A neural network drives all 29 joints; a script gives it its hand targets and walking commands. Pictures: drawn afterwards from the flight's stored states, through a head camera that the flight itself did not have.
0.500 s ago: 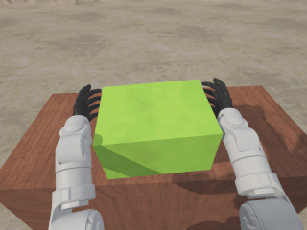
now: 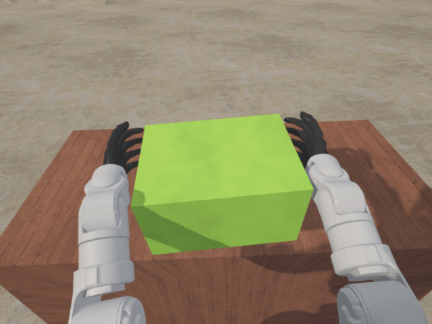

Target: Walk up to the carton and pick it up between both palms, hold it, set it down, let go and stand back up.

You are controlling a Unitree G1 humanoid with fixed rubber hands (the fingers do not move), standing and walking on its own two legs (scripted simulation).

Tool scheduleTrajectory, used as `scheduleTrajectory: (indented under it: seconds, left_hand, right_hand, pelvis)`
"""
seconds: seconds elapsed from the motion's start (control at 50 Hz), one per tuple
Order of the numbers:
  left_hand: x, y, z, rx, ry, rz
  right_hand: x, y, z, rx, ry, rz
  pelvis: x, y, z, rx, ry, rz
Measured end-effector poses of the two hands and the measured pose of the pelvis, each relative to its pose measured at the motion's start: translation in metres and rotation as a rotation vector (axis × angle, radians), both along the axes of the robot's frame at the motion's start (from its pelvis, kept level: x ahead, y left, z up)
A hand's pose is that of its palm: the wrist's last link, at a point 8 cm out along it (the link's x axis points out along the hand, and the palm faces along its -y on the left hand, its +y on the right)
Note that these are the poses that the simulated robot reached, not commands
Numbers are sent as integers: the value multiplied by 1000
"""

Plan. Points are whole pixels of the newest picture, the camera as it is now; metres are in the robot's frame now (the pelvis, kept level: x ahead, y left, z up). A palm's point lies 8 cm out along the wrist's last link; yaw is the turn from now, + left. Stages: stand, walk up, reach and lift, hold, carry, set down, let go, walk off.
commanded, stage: hold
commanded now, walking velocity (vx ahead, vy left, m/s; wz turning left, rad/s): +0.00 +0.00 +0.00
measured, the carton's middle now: (218, 181) +0.36 +0.00 +0.14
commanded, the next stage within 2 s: set down in 1.94 s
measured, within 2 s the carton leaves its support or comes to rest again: neither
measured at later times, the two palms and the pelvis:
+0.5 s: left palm (117, 166) +0.37 +0.18 +0.18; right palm (313, 156) +0.37 -0.17 +0.18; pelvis +0.00 +0.00 +0.00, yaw +0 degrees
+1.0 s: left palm (117, 167) +0.37 +0.18 +0.18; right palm (314, 155) +0.37 -0.17 +0.18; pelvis +0.00 +0.00 +0.00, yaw +0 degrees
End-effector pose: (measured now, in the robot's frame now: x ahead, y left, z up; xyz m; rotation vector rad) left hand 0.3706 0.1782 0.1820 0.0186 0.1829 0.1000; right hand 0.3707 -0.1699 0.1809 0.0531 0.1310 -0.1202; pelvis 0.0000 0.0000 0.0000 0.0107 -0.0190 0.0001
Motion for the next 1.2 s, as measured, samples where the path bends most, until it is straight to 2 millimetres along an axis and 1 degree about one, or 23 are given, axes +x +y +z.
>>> scheduleTrajectory:
  seconds: [0.18,0.34,0.44,0.62,0.74,0.88,1.2]
  left_hand:
    - [-1,0,0,-1,0,1]
    - [-2,0,5,5,-11,6]
    - [-1,-1,0,3,11,1]
    - [-1,0,0,2,-5,0]
    - [-1,-1,-3,1,6,-3]
    - [0,-1,1,5,-10,-2]
    - [1,-1,-5,2,3,-7]
  right_hand:
    - [-1,0,0,2,0,1]
    - [-1,0,1,7,-11,4]
    - [-1,-1,-2,-3,9,2]
    - [-1,0,1,-6,-6,1]
    - [-2,-1,0,-11,3,-1]
    - [-1,-1,2,-10,-13,-1]
    - [-1,-1,0,-16,-2,-5]
  pelvis:
    - [-1,0,0,0,-1,0]
    - [0,0,0,0,-1,0]
    - [0,0,0,0,-1,0]
    - [-1,0,0,0,-3,0]
    - [-1,0,0,0,-4,1]
    - [0,0,0,0,-3,1]
    - [0,0,0,0,-3,1]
